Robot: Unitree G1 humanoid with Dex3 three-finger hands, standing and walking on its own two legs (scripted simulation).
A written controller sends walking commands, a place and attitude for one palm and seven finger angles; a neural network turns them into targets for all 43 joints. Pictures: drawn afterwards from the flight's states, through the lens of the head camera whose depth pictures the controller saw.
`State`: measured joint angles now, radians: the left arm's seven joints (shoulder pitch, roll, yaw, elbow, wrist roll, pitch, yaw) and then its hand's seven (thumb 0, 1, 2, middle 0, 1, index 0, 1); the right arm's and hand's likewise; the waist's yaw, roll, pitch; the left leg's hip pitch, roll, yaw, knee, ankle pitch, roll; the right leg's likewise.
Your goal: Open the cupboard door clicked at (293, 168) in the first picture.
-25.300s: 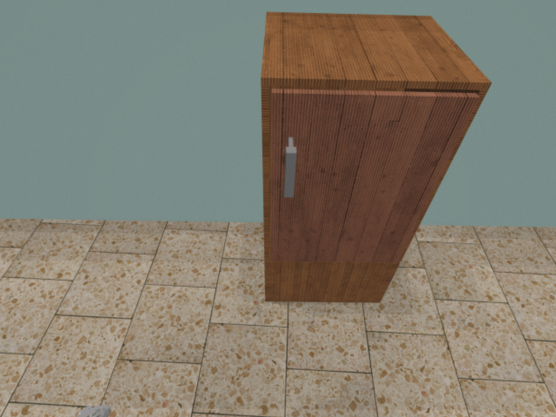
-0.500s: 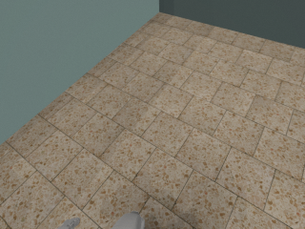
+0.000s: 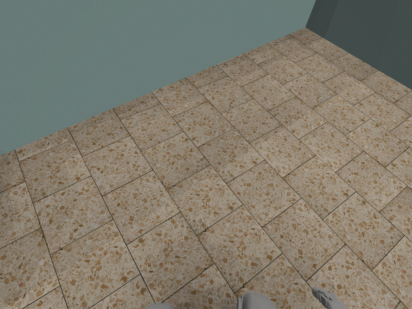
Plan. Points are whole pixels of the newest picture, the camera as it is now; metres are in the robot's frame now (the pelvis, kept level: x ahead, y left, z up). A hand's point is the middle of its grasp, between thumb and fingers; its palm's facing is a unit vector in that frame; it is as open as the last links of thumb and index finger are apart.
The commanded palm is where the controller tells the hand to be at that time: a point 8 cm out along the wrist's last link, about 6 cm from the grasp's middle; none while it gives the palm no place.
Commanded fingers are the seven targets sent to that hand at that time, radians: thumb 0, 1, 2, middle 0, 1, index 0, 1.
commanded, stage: turn to face it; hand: left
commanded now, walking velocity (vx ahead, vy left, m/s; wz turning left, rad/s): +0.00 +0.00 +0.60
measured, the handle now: out of the picture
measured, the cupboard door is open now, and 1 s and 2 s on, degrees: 37 37 37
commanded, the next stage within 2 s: none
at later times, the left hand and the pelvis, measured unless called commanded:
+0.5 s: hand out of the picture +0.03 +0.14 -0.15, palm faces +0.31 -0.92 -0.25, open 7.3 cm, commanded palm none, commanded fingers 0.00 0.90 0.90 -0.20 -0.30 -0.20 -0.30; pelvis +0.01 -0.07 +0.01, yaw +19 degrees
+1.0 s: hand out of the picture -0.03 +0.18 -0.15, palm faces +0.57 -0.77 -0.28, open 7.3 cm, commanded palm none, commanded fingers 0.00 0.90 0.90 -0.20 -0.30 -0.20 -0.30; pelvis +0.01 -0.06 +0.00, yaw +35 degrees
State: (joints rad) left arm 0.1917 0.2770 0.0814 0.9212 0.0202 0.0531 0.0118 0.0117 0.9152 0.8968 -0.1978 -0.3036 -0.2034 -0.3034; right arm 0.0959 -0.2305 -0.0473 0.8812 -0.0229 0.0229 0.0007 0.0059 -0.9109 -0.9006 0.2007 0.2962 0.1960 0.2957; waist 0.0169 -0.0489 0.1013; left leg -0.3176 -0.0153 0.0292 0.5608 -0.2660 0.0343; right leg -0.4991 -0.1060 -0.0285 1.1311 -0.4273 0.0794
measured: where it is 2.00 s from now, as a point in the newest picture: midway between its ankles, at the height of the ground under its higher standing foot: outside the picture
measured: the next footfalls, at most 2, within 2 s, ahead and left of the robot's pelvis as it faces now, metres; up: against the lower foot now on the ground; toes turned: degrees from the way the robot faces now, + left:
right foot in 0.24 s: +0.06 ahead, -0.16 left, +0.00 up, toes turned +6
left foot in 0.66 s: -0.01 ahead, +0.07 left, +0.00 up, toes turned +31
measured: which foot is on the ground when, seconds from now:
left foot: down 0.00-0.24, up 0.26-0.64, down 0.66-1.00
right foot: up 0.00-0.22, down 0.24-0.66, up 0.68-1.00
